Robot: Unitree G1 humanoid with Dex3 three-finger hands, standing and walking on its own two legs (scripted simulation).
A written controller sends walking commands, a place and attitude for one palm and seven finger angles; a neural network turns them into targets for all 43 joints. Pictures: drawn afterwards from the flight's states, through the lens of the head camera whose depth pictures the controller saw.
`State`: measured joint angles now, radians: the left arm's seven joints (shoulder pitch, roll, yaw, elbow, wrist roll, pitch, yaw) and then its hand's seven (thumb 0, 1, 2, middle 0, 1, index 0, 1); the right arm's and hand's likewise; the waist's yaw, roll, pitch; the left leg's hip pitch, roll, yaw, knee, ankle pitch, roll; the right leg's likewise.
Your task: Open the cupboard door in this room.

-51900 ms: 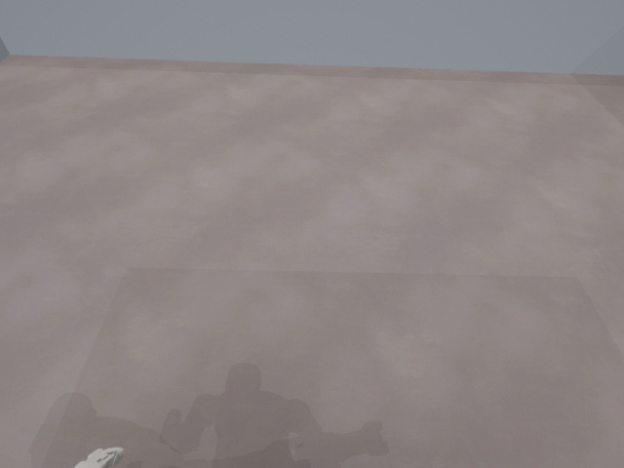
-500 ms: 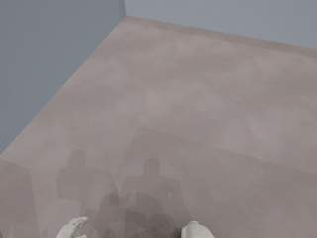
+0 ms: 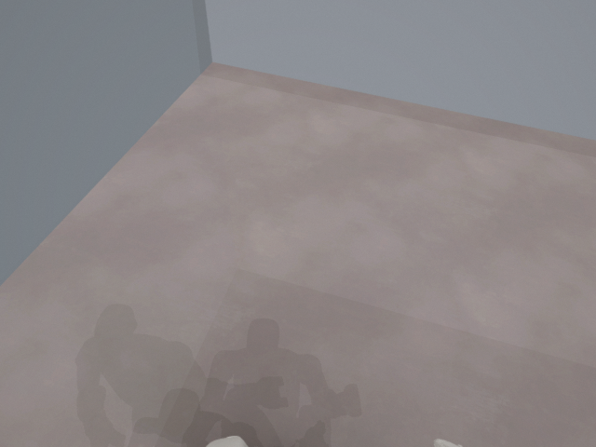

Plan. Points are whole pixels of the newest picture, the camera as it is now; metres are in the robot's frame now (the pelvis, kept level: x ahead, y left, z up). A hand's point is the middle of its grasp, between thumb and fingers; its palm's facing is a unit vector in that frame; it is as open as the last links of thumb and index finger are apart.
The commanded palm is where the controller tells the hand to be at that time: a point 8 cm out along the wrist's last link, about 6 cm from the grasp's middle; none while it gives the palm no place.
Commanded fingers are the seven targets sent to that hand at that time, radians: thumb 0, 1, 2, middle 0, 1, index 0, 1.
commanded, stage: walk to a spot facing it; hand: left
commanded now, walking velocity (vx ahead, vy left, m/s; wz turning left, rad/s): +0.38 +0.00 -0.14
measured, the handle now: out of the picture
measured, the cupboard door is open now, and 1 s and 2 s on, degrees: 47 47 47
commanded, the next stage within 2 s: turn to face it in 0.32 s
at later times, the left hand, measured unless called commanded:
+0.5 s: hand (241, 348) +0.29 +0.12 -0.15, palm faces -0.03 -0.98 -0.21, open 7.4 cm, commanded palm none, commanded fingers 0.00 0.90 0.90 -0.20 -0.30 -0.20 -0.30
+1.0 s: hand (227, 321) +0.34 +0.15 -0.16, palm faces +0.26 -0.94 -0.22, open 7.4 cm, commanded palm none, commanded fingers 0.00 0.90 0.90 -0.20 -0.30 -0.20 -0.30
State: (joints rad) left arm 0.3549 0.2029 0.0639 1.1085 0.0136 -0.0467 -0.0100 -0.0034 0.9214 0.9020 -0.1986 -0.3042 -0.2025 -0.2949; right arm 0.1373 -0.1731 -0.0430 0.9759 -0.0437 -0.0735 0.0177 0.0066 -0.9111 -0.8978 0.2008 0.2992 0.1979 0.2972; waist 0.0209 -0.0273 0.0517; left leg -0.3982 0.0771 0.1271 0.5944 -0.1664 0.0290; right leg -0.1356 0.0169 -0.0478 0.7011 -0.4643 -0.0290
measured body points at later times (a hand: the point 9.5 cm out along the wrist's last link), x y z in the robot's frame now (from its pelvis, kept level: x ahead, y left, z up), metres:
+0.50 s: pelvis +0.20 -0.07 +0.01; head +0.23 -0.08 +0.46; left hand +0.29 +0.17 -0.13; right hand +0.14 -0.30 -0.15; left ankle +0.14 +0.07 -0.66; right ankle +0.24 -0.16 -0.72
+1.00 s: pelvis +0.29 -0.07 +0.01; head +0.34 -0.04 +0.45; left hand +0.33 +0.20 -0.14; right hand +0.43 -0.30 -0.13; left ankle +0.35 +0.04 -0.72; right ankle +0.30 -0.23 -0.66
